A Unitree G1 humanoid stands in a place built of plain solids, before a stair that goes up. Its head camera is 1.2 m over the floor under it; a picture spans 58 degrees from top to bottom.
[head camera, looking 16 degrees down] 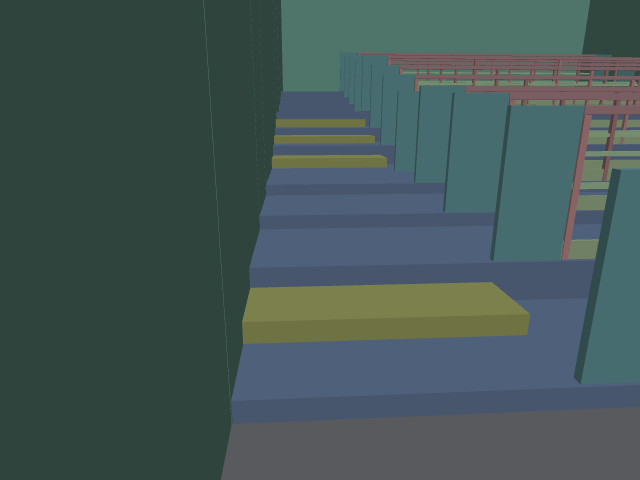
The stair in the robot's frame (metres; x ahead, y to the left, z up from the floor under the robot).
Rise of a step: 0.12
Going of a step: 0.44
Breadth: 1.46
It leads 4 degrees to the left of straight ahead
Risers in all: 3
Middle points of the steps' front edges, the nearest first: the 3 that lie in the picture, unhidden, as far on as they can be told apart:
1.52 -0.37 0.11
1.97 -0.34 0.23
2.41 -0.32 0.36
